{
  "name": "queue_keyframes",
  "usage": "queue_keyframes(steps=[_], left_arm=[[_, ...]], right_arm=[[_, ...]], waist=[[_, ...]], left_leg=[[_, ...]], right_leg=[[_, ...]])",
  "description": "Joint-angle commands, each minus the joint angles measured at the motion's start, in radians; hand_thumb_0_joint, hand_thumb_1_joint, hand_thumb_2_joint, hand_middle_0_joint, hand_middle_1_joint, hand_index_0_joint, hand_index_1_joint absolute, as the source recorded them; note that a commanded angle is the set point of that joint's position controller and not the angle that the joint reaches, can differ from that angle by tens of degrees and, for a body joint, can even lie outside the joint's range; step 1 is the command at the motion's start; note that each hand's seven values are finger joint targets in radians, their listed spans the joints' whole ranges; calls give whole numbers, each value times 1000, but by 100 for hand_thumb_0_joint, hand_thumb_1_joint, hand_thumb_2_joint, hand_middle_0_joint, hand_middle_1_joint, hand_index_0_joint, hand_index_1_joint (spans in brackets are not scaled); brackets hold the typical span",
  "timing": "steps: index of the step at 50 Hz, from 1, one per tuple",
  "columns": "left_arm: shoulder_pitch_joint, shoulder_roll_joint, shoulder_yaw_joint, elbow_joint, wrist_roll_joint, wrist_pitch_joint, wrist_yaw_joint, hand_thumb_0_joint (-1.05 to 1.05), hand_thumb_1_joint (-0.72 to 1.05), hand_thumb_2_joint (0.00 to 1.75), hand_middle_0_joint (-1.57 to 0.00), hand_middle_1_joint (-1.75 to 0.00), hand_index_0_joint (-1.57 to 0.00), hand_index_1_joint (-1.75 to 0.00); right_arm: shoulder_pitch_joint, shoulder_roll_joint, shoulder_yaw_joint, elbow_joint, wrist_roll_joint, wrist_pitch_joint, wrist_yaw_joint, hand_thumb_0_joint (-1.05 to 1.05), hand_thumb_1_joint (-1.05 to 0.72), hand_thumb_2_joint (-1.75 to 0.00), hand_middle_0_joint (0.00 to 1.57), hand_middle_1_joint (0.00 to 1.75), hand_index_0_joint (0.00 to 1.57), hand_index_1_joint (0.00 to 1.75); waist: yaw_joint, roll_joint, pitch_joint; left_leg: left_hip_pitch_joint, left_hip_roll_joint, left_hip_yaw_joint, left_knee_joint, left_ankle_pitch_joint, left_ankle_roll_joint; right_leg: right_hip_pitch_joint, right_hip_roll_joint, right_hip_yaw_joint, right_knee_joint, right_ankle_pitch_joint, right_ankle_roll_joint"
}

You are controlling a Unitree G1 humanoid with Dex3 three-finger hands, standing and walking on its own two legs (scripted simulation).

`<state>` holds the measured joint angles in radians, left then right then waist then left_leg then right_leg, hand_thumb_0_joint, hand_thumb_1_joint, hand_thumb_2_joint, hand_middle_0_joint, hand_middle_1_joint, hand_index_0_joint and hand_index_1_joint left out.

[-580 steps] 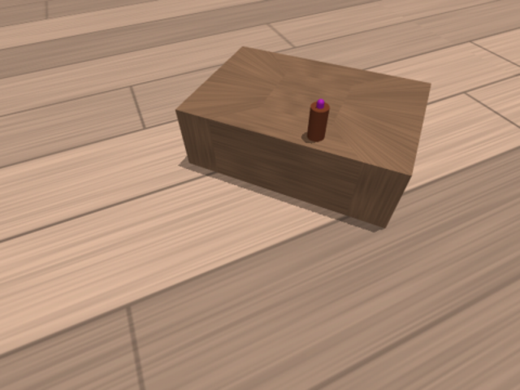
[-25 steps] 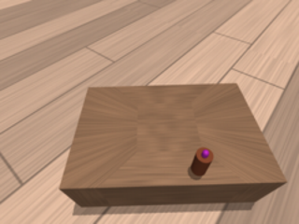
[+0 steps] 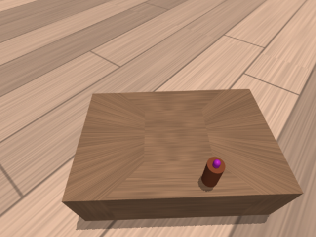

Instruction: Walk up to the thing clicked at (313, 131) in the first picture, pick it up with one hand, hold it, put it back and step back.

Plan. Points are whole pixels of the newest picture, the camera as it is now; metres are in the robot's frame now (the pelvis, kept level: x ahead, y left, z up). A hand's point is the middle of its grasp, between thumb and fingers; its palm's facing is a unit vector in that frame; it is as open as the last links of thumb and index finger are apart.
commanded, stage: stand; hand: right
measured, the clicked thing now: (213, 171) +0.43 -0.23 -0.33
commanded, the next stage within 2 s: go down in 0.20 s
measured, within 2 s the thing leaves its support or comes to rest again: neither
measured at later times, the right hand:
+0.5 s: hand out of the picture +0.13 -0.25 -0.16, palm faces +0.05 +0.94 -0.33, open 10.1 cm
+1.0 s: hand out of the picture +0.14 -0.27 -0.16, palm faces +0.05 +0.94 -0.34, open 17.5 cm
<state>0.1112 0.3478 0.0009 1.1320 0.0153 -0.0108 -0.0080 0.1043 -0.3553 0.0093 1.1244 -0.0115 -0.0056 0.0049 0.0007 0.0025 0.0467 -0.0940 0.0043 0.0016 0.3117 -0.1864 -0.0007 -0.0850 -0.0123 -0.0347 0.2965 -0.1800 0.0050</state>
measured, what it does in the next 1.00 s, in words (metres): stands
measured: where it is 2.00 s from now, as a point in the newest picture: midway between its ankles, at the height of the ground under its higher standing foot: outside the picture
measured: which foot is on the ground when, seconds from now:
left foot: down 0.00-1.00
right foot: down 0.00-1.00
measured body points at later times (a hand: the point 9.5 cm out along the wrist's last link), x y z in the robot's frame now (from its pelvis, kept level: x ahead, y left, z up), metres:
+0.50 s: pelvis -0.02 +0.00 -0.01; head +0.03 +0.00 +0.43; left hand +0.08 +0.28 -0.14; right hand +0.13 -0.30 -0.13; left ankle -0.01 +0.12 -0.75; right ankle -0.01 -0.12 -0.75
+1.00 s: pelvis +0.00 -0.01 -0.04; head +0.04 -0.02 +0.41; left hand +0.15 +0.24 -0.13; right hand +0.13 -0.32 -0.13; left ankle -0.01 +0.12 -0.75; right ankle -0.01 -0.12 -0.75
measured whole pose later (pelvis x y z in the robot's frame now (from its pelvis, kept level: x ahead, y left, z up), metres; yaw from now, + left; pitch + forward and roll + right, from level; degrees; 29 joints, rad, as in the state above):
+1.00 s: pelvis +0.00 -0.01 -0.04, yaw -2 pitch +8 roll +2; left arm 0.23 0.25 0.00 0.66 -0.02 -0.14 0.10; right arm 0.20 -0.34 -0.14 0.52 -0.06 0.32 0.06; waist 0.02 -0.02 -0.06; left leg -0.49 0.01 0.05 0.73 -0.38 -0.01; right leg -0.53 -0.01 0.01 0.78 -0.40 -0.01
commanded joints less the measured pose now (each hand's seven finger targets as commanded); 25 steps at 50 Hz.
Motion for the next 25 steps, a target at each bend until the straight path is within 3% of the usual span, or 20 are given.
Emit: queue_keyframes(steps=[1,14,15,16,17,18,19,20,21,22,23,25], left_arm=[[-34,215,37,-56,-5,-23,18,0,90,90,-20,-30,-20,-30],[-26,218,37,-56,-7,-23,18,0,90,90,-20,-30,-20,-30],[-30,218,38,-59,-3,-23,19,0,93,97,-22,-32,-21,-33],[-26,71,24,-347,-59,-75,36,0,97,95,-22,-32,-22,-32],[19,98,32,-301,-64,-74,46,0,92,93,-21,-31,-21,-31],[46,107,40,-295,-66,-70,52,0,92,92,-21,-31,-21,-31],[81,119,59,-300,-60,-64,52,0,90,92,-22,-31,-22,-31],[103,129,76,-333,-54,-57,54,0,90,91,-22,-31,-22,-31],[127,122,88,-362,-45,-59,58,0,92,92,-21,-31,-21,-31],[156,113,91,-380,-40,-60,59,0,94,92,-21,-31,-21,-30],[168,110,95,-394,-39,-60,60,0,91,91,-21,-31,-21,-30],[130,95,79,-462,-44,-72,62,0,91,90,-21,-31,-21,-30]], right_arm=[[-32,-210,-39,-58,2,-27,-15,0,-90,-90,20,30,20,30],[-29,-206,-38,-54,2,-27,-15,0,-90,-90,20,30,20,30],[-36,-213,-41,-60,1,-27,-15,0,-82,-82,12,22,12,22],[-387,-55,-67,-411,44,-118,-24,0,-74,-74,4,14,4,14],[-440,-125,-93,-340,18,-111,-27,0,-66,-66,3,6,3,6],[-309,-182,-124,-216,0,-80,-26,0,-58,-58,4,6,4,6],[-229,-184,-149,-101,-14,-47,-17,0,-50,-50,6,5,5,5],[-249,-236,-190,-79,-29,-33,-8,0,-42,-42,6,5,5,5],[-263,-268,-226,-116,-60,-36,-1,0,-34,-34,7,4,6,4],[-184,-276,-248,-157,-80,-34,8,0,-26,-26,8,4,7,4],[-104,-233,-235,-149,-86,-14,18,0,-18,-18,8,4,7,4],[-67,-224,-242,-195,-91,36,30,0,-6,-12,9,3,7,3]], waist=[[2,1,-80],[3,-4,-60],[2,2,-74],[98,-68,13],[54,-14,-43],[49,22,-30],[43,27,-65],[24,33,-100],[19,29,-212],[-12,4,-298],[-24,-14,-282],[-36,-53,-276]], left_leg=[[-3,128,-100,-42,189,23],[5,127,-105,-54,173,20],[12,131,-100,-43,166,27],[-186,-5,0,23,107,-4],[-146,-12,13,40,84,-7],[-173,-3,10,51,54,-7],[-189,-1,12,86,39,-4],[-190,2,16,111,42,-1],[-154,3,14,138,78,0],[-118,4,12,159,109,4],[-127,3,15,167,123,9],[-115,-5,24,154,116,15]], right_leg=[[31,-135,103,-36,174,-23],[6,-128,102,-39,143,-22],[14,-132,102,-38,149,-23],[-127,10,-11,50,44,-25],[-119,10,3,64,31,-23],[-151,16,3,91,8,-30],[-170,20,5,126,3,-29],[-210,23,5,162,25,-29],[-194,24,4,192,64,-26],[-189,29,1,202,107,-20],[-197,31,-2,204,128,-16],[-195,31,0,192,129,-10]])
